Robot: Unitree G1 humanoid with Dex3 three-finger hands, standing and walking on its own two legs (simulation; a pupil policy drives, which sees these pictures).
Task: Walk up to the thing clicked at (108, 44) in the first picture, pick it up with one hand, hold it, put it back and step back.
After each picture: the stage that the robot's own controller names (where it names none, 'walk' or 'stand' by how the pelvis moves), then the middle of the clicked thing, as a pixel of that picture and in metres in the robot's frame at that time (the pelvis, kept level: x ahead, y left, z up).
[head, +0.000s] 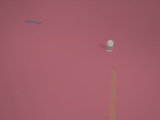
stand; (109, 45) +1.36 -0.26 -0.72
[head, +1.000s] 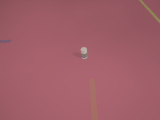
walk; (84, 53) +1.25 +0.12 -0.69
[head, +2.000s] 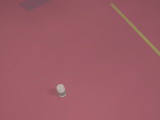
walk; (61, 90) +0.75 +0.30 -0.71
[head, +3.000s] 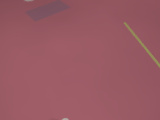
walk; out of the picture +0.48 +0.19 -0.71
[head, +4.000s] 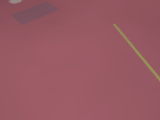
stand; out of the picture +0.40 +0.21 -0.72
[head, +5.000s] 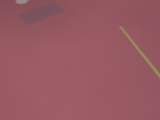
stand; out of the picture +0.38 +0.19 -0.72
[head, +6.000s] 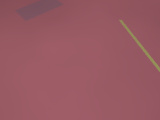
stand; out of the picture +0.36 +0.22 -0.71
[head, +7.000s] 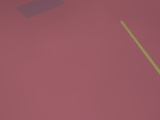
stand; out of the picture +0.37 +0.18 -0.72
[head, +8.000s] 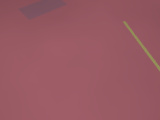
stand; out of the picture +0.36 +0.19 -0.72
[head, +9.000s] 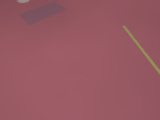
stand; out of the picture +0.33 +0.19 -0.72
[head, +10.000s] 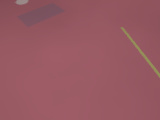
stand; out of the picture +0.33 +0.19 -0.73
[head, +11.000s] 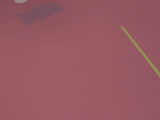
stand; out of the picture +0.33 +0.19 -0.73
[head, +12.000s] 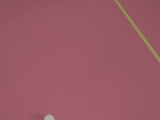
go down; out of the picture +0.36 +0.20 -0.65
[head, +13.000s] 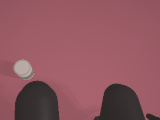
go down; (24, 70) +0.39 +0.26 -0.31
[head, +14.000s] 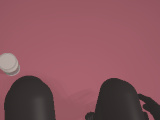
close in; (9, 65) +0.39 +0.28 -0.28
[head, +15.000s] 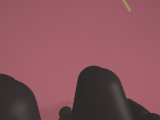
close in; out of the picture +0.36 +0.31 -0.21
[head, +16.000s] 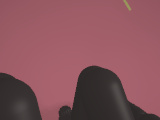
lift; out of the picture +0.35 +0.31 -0.21
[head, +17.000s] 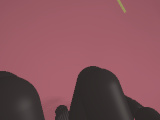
lift; out of the picture +0.35 +0.31 -0.22
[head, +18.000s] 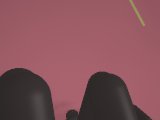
lift; out of the picture +0.30 +0.28 -0.18
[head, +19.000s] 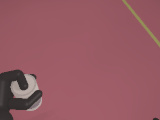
lift; (28, 93) +0.31 +0.19 +0.00
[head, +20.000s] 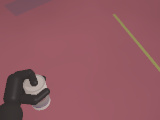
hold; (37, 93) +0.33 +0.17 +0.00
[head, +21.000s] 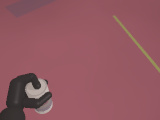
hold; (40, 96) +0.32 +0.17 -0.01
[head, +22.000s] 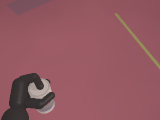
hold; (42, 96) +0.32 +0.16 -0.01
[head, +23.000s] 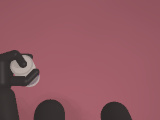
crouch; (26, 72) +0.38 +0.21 -0.09
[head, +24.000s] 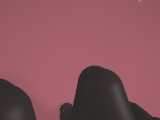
lower; out of the picture +0.37 +0.32 -0.22
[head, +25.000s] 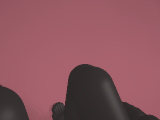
lower; out of the picture +0.39 +0.33 -0.22
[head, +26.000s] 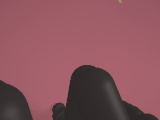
lower; out of the picture +0.38 +0.33 -0.22
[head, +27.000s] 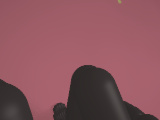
lower; out of the picture +0.38 +0.33 -0.22
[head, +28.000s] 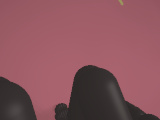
loosen; out of the picture +0.37 +0.32 -0.21
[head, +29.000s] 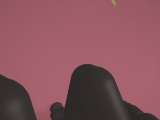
withdraw; out of the picture +0.36 +0.31 -0.22
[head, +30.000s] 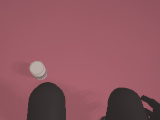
walk; (39, 70) +0.42 +0.25 -0.35
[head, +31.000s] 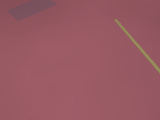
stand; out of the picture +0.35 +0.18 -0.66
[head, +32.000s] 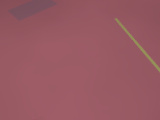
stand; out of the picture +0.36 +0.20 -0.67
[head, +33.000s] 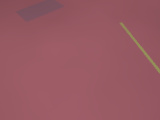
stand; out of the picture +0.36 +0.19 -0.70
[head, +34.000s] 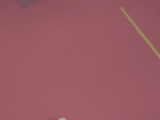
walk; out of the picture +0.39 +0.18 -0.71
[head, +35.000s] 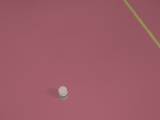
walk; (63, 93) +0.58 +0.15 -0.70
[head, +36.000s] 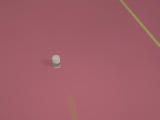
walk; (56, 61) +0.87 +0.25 -0.70
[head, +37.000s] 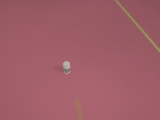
stand; (66, 67) +0.98 +0.20 -0.71
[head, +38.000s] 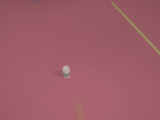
stand; (66, 72) +0.98 +0.20 -0.73
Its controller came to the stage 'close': yes
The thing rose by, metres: 0.70
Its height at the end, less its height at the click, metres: +0.00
